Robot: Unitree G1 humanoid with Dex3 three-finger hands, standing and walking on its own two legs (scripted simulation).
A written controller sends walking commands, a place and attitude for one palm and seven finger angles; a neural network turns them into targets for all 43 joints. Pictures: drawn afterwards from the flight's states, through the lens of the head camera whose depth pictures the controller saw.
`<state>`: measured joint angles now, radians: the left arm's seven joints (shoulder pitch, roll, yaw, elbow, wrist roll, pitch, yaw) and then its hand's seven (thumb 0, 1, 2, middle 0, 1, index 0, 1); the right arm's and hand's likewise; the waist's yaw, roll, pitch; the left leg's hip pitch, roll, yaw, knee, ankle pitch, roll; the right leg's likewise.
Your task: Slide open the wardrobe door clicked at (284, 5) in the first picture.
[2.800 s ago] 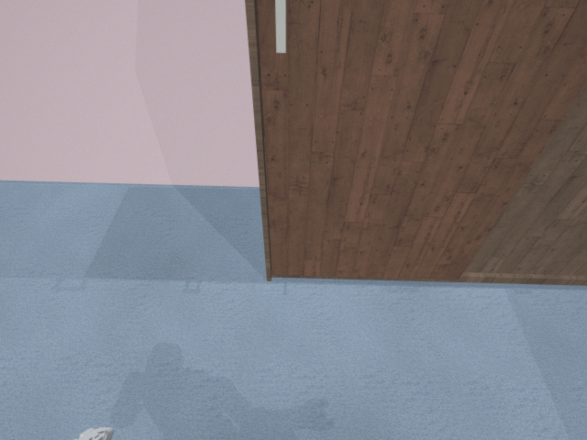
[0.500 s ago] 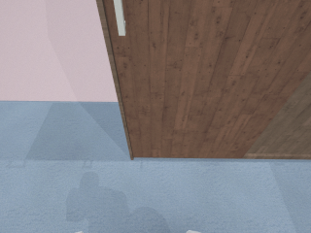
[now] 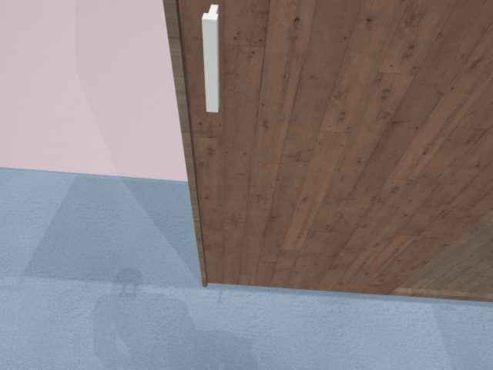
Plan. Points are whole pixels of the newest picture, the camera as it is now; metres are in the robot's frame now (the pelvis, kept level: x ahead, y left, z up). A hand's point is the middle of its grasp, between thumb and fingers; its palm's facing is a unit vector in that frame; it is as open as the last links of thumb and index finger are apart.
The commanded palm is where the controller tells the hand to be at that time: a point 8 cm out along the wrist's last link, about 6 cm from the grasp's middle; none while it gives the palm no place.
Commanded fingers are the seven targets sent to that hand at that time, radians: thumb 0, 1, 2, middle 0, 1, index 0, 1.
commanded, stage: come to a stop and stand still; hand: left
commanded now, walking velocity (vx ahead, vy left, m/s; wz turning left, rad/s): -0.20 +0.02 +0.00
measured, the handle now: (213, 61) +0.49 +0.10 +0.24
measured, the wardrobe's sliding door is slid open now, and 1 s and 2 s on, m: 0.00 0.00 0.00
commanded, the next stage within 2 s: look again from close up in 1.48 s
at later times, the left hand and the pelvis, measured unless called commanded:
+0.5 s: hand out of the picture +0.03 +0.19 -0.19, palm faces +0.09 -0.98 -0.19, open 7.4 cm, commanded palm none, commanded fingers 0.00 0.90 0.90 -0.20 -0.30 -0.20 -0.30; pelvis -0.02 +0.00 -0.01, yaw +1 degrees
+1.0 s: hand out of the picture -0.07 +0.18 -0.18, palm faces +0.04 -0.98 -0.17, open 7.4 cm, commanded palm none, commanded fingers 0.00 0.90 0.90 -0.20 -0.30 -0.20 -0.30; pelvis -0.04 +0.02 +0.00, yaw +0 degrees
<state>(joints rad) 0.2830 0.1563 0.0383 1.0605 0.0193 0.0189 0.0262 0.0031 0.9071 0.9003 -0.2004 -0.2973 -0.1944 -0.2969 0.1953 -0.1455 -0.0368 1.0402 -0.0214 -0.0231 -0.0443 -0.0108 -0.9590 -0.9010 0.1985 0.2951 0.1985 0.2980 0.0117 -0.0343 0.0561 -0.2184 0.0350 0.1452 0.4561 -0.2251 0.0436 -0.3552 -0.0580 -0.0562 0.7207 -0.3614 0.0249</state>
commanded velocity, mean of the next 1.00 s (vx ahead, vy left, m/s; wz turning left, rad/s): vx -0.01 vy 0.03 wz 0.00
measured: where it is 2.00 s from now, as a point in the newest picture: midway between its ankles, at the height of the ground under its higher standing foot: outside the picture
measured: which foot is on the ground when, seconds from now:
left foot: down 0.00-0.12, up 0.14-0.42, down 0.44-1.00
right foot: up 0.00-0.08, down 0.10-1.00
